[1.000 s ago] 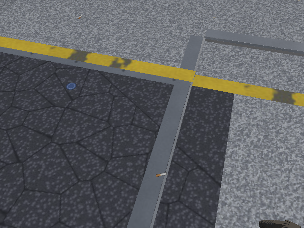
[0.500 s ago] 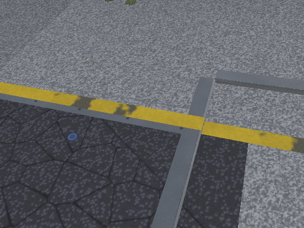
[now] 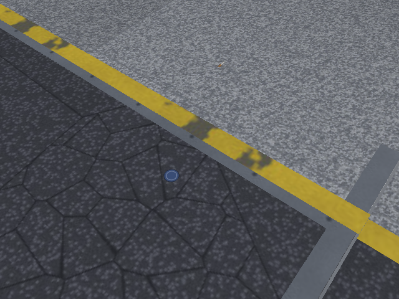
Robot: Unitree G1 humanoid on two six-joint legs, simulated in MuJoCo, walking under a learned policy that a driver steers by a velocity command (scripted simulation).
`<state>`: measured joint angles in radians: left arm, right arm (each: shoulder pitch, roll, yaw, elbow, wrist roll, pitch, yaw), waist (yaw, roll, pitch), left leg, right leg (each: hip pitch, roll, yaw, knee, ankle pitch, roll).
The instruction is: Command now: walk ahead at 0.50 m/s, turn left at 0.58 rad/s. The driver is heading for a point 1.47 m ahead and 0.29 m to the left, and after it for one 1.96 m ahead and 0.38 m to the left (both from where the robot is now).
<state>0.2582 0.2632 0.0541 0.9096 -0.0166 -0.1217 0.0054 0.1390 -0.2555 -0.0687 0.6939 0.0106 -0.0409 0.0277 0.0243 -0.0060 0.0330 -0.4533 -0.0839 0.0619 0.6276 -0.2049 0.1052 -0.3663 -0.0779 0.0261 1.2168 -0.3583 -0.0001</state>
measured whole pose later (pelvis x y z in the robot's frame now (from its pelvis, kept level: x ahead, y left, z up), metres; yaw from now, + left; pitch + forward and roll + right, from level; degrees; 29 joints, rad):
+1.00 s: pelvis +0.51 +0.10 +0.02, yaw +24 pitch +2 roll -1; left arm 0.29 0.31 0.05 0.86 -0.02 -0.09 -0.01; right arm 0.18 -0.27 -0.04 0.67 0.00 -0.06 0.02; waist 0.03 -0.02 0.03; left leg -0.38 -0.02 0.04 0.52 -0.18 0.05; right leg -0.39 -0.07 0.00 1.16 -0.41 0.00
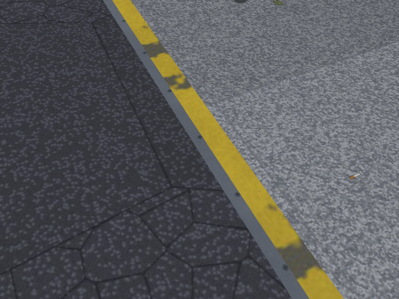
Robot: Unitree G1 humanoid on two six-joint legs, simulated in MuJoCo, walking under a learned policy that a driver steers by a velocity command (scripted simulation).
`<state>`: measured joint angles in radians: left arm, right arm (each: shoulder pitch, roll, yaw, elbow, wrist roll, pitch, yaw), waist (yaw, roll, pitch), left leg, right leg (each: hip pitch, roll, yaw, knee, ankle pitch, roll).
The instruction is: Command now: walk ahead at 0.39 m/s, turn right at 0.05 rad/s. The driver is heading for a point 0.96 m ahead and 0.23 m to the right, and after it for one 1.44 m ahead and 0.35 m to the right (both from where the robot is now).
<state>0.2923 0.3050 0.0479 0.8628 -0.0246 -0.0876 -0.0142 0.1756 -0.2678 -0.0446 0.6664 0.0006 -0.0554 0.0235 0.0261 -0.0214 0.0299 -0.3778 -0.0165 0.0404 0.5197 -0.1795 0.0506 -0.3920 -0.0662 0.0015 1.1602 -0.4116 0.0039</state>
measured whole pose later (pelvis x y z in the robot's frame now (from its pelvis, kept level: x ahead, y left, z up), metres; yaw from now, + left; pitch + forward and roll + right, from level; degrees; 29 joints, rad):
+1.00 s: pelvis +0.27 -0.02 +0.02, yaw -23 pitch +2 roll -2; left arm 0.19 0.29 0.07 0.65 -0.01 -0.04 -0.01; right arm 0.43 -0.25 -0.05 0.84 0.00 -0.07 -0.01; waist -0.07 -0.04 -0.05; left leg -0.10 0.02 -0.01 0.32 -0.27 0.02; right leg -0.63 -0.02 0.04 0.91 -0.13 0.01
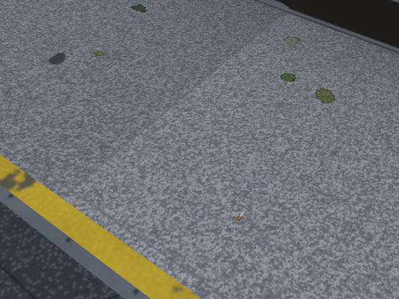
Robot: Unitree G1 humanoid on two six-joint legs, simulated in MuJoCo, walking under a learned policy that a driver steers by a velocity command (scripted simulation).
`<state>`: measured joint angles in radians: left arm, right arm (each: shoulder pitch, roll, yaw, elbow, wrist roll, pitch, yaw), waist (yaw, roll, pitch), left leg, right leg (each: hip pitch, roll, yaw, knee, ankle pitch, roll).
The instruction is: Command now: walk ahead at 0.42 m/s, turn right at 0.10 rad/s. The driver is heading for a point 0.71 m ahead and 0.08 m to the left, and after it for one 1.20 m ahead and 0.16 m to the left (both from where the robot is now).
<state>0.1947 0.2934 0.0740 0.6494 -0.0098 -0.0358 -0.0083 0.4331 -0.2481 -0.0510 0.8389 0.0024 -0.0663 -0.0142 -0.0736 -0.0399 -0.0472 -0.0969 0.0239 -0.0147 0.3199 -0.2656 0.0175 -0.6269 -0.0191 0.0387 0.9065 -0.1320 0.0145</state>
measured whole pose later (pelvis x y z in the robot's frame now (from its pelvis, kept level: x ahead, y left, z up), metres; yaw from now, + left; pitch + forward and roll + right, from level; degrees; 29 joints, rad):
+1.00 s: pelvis +0.52 +0.03 +0.00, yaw +19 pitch +2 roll +0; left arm 0.11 0.31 0.05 0.68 0.02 -0.09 0.00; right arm 0.31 -0.28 -0.06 0.71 0.01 -0.05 0.01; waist -0.05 -0.03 0.04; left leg -0.20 -0.12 -0.09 0.35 -0.17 0.09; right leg -0.68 -0.11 0.08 0.87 -0.13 0.06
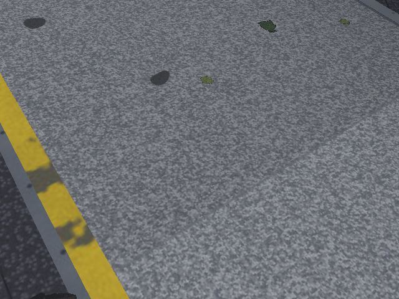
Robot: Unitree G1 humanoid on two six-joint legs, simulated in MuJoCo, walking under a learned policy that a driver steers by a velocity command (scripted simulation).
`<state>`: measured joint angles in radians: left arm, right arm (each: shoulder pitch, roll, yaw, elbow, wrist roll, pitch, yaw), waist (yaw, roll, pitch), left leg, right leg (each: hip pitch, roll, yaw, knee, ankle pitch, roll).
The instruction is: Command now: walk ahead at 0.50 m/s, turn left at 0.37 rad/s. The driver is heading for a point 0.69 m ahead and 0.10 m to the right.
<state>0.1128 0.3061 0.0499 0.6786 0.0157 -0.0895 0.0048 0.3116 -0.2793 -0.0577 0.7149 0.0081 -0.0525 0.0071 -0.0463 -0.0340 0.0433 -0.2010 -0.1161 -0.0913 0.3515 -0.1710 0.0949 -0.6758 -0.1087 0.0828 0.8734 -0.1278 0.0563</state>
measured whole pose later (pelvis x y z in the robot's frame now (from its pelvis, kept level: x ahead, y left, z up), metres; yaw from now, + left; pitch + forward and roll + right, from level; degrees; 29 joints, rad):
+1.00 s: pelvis +0.55 +0.01 +0.00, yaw -1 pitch +1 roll +1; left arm 0.17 0.31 0.05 0.76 0.00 -0.03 0.01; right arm 0.26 -0.26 -0.05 0.82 -0.01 -0.08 0.02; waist -0.04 -0.05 0.05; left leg -0.19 -0.03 0.09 0.33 -0.16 0.05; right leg -0.58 -0.07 0.04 0.86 -0.24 0.04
